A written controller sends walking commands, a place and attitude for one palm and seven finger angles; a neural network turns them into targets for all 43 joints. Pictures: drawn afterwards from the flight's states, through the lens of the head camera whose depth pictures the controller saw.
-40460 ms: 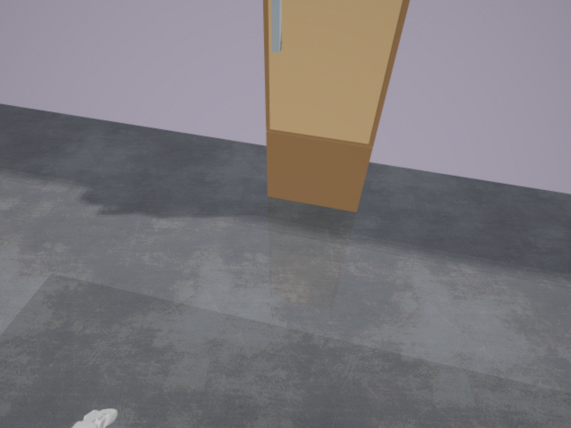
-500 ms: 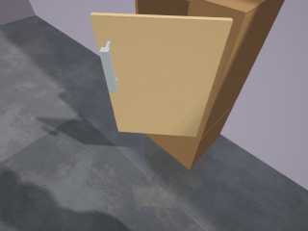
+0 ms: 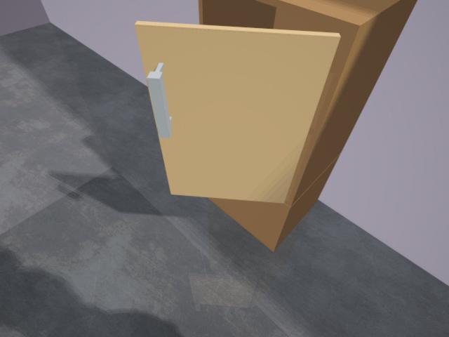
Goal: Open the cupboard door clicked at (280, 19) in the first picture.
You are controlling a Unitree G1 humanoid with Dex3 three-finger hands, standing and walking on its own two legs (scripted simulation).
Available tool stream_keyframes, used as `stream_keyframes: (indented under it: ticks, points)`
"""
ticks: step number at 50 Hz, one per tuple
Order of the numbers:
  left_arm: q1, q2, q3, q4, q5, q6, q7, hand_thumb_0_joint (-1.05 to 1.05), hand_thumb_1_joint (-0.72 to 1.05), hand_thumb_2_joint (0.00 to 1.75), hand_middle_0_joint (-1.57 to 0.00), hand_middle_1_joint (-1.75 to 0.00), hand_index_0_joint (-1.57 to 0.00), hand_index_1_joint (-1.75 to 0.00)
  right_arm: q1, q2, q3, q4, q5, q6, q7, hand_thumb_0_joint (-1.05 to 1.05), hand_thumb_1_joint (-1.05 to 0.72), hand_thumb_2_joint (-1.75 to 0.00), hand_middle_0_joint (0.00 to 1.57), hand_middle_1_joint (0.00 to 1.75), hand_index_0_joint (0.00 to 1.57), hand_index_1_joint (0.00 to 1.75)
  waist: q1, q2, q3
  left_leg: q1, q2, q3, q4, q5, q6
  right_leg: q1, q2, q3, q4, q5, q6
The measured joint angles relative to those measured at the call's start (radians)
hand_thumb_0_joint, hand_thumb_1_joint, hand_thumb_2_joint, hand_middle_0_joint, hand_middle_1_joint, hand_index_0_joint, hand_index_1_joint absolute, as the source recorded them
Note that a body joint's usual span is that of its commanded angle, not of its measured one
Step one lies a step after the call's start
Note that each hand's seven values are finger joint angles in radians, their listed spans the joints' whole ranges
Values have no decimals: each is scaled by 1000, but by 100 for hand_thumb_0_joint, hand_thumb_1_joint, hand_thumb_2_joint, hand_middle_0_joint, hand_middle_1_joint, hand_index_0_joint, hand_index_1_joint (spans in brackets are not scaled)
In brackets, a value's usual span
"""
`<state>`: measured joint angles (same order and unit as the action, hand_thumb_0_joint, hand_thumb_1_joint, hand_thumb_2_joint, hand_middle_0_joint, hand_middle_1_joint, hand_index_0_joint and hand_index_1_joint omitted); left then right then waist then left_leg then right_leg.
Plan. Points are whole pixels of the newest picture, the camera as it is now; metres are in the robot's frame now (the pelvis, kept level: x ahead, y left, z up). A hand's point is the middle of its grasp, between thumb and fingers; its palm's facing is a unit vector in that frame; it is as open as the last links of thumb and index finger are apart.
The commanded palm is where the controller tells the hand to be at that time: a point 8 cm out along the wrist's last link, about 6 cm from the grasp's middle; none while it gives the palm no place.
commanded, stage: shuffle to correct the standing spot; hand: left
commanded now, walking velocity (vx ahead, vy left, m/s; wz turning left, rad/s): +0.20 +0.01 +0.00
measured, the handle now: (163, 101) +0.60 +0.19 +0.09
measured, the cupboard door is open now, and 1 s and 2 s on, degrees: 39 39 39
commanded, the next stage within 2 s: come to a stop and stand still in 0.08 s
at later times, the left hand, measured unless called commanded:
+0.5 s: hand out of the picture +0.04 +0.19 -0.17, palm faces +0.04 -0.97 -0.22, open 7.3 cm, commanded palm none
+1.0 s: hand out of the picture +0.00 +0.17 -0.17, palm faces +0.02 -0.98 -0.19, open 7.3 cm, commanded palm none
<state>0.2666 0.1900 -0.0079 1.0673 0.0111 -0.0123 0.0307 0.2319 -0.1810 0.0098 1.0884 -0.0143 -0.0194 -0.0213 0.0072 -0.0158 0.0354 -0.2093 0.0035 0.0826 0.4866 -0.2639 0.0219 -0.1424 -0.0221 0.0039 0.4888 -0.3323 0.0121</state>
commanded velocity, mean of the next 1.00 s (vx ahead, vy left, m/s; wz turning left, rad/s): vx -0.01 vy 0.00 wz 0.00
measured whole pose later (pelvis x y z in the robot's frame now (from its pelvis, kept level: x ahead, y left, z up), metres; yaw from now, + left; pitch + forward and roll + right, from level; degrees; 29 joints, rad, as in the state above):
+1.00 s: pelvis -0.03 -0.01 +0.00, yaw +0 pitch -2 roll +0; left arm 0.26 0.19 0.00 1.05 0.01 0.00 0.02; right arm 0.23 -0.17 0.00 1.10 -0.02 0.00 -0.02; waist 0.01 -0.03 0.03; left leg -0.22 0.03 0.08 0.45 -0.20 0.01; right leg -0.16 -0.01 -0.05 0.46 -0.27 -0.01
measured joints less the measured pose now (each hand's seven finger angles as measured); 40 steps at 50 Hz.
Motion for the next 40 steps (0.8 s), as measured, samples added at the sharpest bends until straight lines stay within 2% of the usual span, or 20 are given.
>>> stream_keyframes:
  ticks: [10, 16, 26, 30, 33, 40]
  points:
    - [55, -11, 10, 14, 8, 7, -17, 0, 91, 90, -20, -30, -20, -30, 38, 1, -8, 9, -8, 12, 11, 0, -91, -90, 20, 30, 19, 30, 5, -5, -20, -16, 11, -5, 89, -75, -2, 1, 8, -3, 54, -59, -7]
    - [79, -17, 15, 36, 5, 10, -5, 1, 91, 90, -20, -30, -20, -30, 47, 26, 0, 20, -3, -4, -3, 0, -91, -90, 20, 30, 19, 30, 8, -26, -7, -1, 3, 6, 111, -117, 2, 7, -2, 5, 88, -98, 1]
    - [5, -19, 30, -24, -3, 14, 20, 1, 91, 90, -21, -30, -20, -30, -9, 20, -29, -17, 4, 6, -31, 0, -92, -90, 21, 30, 20, 30, 2, 12, 33, 15, 12, 13, 39, -28, 8, -28, -1, -24, 104, 19, 0]
    - [-20, -6, 39, -56, 2, 11, 19, 0, 91, 90, -20, -30, -20, -30, -24, 14, -38, -38, 0, 9, -29, 0, -92, -90, 21, 30, 20, 30, -2, 22, 21, 2, 20, 15, 28, -47, -2, -36, 5, -32, 82, -5, -4]
    - [-36, 5, 42, -69, 4, 6, 18, 0, 91, 90, -20, -30, -20, -30, -40, 17, -38, -44, -1, 13, -25, 0, -91, -90, 20, 30, 20, 30, 0, 5, 16, -23, 13, 27, 54, -54, -11, -38, -4, -21, 62, -54, -12]
    - [-44, 0, 23, -64, 4, 16, 5, 0, 91, 90, -20, -30, -20, -30, -37, 17, -28, -25, -1, 23, -9, 0, -91, -90, 20, 30, 20, 30, -5, 1, -1, -14, 17, 14, 40, -16, -15, -30, 1, -35, 61, -22, -19]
